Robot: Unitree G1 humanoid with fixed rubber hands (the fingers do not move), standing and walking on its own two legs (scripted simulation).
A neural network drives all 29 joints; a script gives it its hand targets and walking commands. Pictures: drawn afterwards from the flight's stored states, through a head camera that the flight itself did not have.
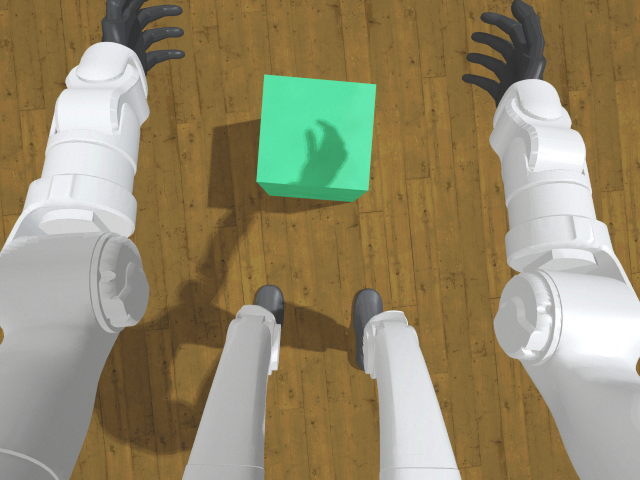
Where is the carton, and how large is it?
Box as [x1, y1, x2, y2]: [256, 74, 375, 201]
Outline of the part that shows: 264,74 256,181 270,195 353,201 365,192 368,188 375,84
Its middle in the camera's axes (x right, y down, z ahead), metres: -0.01 -0.20 +0.85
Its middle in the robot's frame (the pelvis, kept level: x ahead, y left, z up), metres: +0.55 +0.02 -0.53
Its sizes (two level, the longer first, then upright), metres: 0.210 0.200 0.250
